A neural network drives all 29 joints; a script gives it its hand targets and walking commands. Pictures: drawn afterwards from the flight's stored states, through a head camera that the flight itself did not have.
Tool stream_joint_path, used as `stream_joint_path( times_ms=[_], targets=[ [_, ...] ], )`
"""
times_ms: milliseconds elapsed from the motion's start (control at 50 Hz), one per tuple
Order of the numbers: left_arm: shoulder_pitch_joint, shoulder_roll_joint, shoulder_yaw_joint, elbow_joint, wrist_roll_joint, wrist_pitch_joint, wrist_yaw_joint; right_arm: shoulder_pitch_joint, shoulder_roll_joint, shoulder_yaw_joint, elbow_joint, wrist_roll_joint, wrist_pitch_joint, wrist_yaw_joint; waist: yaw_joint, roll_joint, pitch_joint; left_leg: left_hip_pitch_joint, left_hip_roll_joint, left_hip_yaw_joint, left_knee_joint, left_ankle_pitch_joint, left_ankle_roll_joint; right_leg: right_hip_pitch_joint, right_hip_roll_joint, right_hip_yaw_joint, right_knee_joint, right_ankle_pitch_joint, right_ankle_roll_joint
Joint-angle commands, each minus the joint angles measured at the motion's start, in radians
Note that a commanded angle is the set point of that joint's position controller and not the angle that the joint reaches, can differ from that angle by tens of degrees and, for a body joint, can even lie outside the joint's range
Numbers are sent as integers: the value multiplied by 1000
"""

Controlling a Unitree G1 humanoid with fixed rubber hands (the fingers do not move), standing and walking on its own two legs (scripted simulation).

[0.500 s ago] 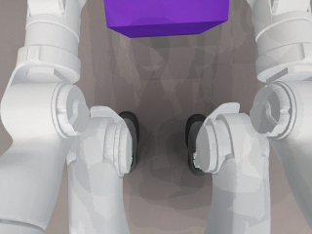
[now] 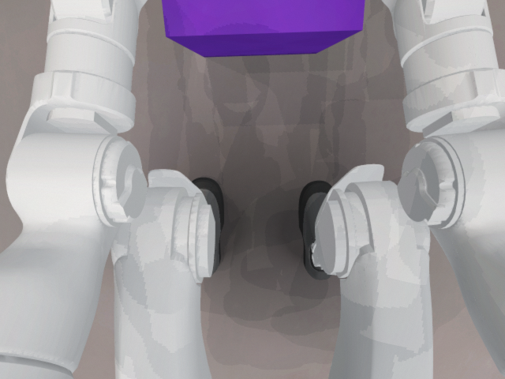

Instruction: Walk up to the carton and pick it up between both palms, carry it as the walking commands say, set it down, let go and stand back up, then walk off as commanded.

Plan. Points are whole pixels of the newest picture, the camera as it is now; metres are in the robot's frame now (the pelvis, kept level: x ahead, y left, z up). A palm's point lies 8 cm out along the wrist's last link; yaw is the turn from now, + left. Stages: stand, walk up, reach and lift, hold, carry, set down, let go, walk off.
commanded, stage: reach and lift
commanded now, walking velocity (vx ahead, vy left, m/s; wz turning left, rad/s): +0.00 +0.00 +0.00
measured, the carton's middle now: out of the picture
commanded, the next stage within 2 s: none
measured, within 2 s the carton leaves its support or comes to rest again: leaves its support in 0.06 s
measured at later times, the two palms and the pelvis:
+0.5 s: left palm out of the picture +0.56 +0.14 -0.10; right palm out of the picture +0.55 -0.13 -0.11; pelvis -0.01 +0.00 +0.04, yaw +0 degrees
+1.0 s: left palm out of the picture +0.54 +0.15 -0.04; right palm out of the picture +0.53 -0.13 -0.06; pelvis -0.02 +0.00 +0.09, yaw +0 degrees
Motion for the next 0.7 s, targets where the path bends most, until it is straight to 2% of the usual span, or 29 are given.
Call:
stream_joint_path(
  times_ms=[0,20,40,60,80,100,120,140,160,220,240,260,280,300,320,340,360,400,420,440,460,480,540,560,580,600,620,640,680],
  targets=[
    [-721,-1084,-370,-313,-130,-21,-314,-602,1050,359,-208,103,10,349,13,27,-1706,712,-91,85,-158,512,17,713,76,-48,-205,539,-8],
    [-684,-1114,-329,-240,-91,-10,-316,-590,1020,318,-188,67,4,346,-1,57,-1666,687,-92,92,-167,477,18,659,79,-60,-208,495,-9],
    [-675,-1118,-341,-268,-85,-16,-309,-583,1095,340,-200,76,3,346,22,24,-1708,700,-95,88,-174,500,22,675,80,-57,-215,519,-4],
    [-704,-1098,-363,-336,-96,-11,-306,-626,1072,370,-289,102,4,335,38,51,-1853,778,-90,102,-171,545,13,784,80,-54,-220,574,1],
    [-716,-1096,-371,-338,-113,-6,-302,-664,1087,392,-344,109,10,330,40,6,-1910,773,-95,97,-187,558,18,832,85,-53,-230,607,4],
    [-795,-1076,-390,-423,-122,-11,-295,-678,1057,390,-362,120,11,321,24,40,-1974,791,-95,99,-192,562,15,866,88,-50,-230,618,0],
    [-807,-1072,-369,-381,-109,-11,-294,-685,1062,388,-310,113,11,314,36,22,-1940,716,-95,104,-191,526,21,843,84,-46,-228,606,1],
    [-784,-1078,-380,-413,-121,-4,-294,-713,1086,403,-367,127,16,305,41,2,-2020,762,-103,100,-207,553,29,924,86,-47,-234,652,9],
    [-768,-1081,-374,-384,-132,4,-294,-749,1053,399,-400,122,12,295,20,-10,-2047,785,-102,103,-194,576,30,910,84,-60,-233,650,10],
    [-766,-1076,-347,-313,-74,23,-293,-677,1052,320,-274,56,34,292,-10,4,-1857,695,-97,102,-239,432,25,795,85,-57,-284,512,1],
    [-734,-1092,-329,-309,-57,31,-302,-681,1055,315,-269,50,39,295,32,23,-1803,707,-100,98,-244,401,24,772,82,-40,-296,449,-5],
    [-747,-1082,-299,-243,-33,39,-306,-644,1046,257,-176,17,46,305,-1,25,-1685,652,-91,87,-273,338,25,701,83,-49,-314,376,-16],
    [-679,-1098,-286,-212,-2,44,-312,-611,1054,234,-162,5,47,322,18,60,-1626,664,-88,86,-280,314,19,618,81,-48,-321,325,-16],
    [-640,-1130,-268,-170,8,57,-321,-624,1009,219,-167,-15,49,330,-15,57,-1591,665,-86,73,-284,282,22,598,84,-57,-319,295,-15],
    [-587,-1160,-277,-175,13,63,-322,-619,1053,248,-213,5,49,337,18,70,-1663,745,-99,80,-299,361,18,659,91,-59,-327,357,-10],
    [-634,-1151,-276,-206,6,56,-325,-616,1072,242,-188,-5,51,339,-5,50,-1675,706,-97,76,-290,357,17,673,89,-51,-329,365,-9],
    [-619,-1158,-267,-223,9,54,-323,-672,1083,289,-249,21,49,343,27,17,-1743,758,-98,81,-286,398,24,713,87,-56,-330,398,5],
    [-608,-1145,-212,-109,44,70,-331,-667,1043,254,-196,-21,59,349,19,-13,-1632,652,-91,83,-296,315,37,651,81,-55,-334,324,-1],
    [-621,-1171,-270,-201,16,65,-335,-707,1081,311,-281,14,59,345,35,-7,-1762,727,-97,81,-284,389,35,742,80,-45,-329,396,4],
    [-659,-1162,-295,-232,-16,68,-339,-685,1076,324,-282,17,68,345,12,-29,-1803,708,-97,84,-292,389,29,797,81,-50,-335,429,6],
    [-717,-1145,-341,-313,-35,63,-333,-746,1063,374,-369,61,60,338,32,-8,-1928,782,-95,86,-281,426,24,840,81,-50,-313,461,8],
    [-743,-1138,-351,-307,-46,70,-328,-781,1057,386,-416,72,61,328,8,-28,-2020,830,-93,81,-277,479,27,884,84,-63,-321,511,15],
    [-798,-1112,-371,-405,-47,72,-302,-783,1063,400,-423,111,69,314,40,24,-2117,900,-92,89,-296,532,26,914,85,-60,-323,557,15],
    [-786,-1155,-426,-482,-86,76,-297,-800,1084,460,-529,141,72,305,40,17,-2261,993,-101,86,-305,603,20,974,94,-60,-342,608,20],
    [-760,-1147,-402,-439,-73,88,-288,-798,1086,439,-502,140,76,301,60,15,-2244,986,-108,84,-323,588,25,948,97,-62,-350,575,22],
    [-768,-1142,-387,-426,-51,89,-288,-737,1077,413,-440,101,85,292,37,11,-2214,922,-106,106,-307,560,19,963,96,-53,-362,574,10],
    [-722,-1120,-382,-426,-38,94,-290,-738,1095,430,-475,120,88,287,61,2,-2245,935,-102,98,-316,562,28,1007,94,-56,-355,599,21],
    [-718,-1125,-364,-358,-27,97,-292,-714,1088,388,-388,87,94,288,58,1,-2095,847,-96,100,-341,497,30,923,88,-53,-373,531,26],
    [-653,-1179,-352,-320,11,107,-307,-663,1095,346,-351,50,91,302,57,47,-2019,841,-98,96,-358,461,23,835,98,-50,-389,470,3]
  ],
)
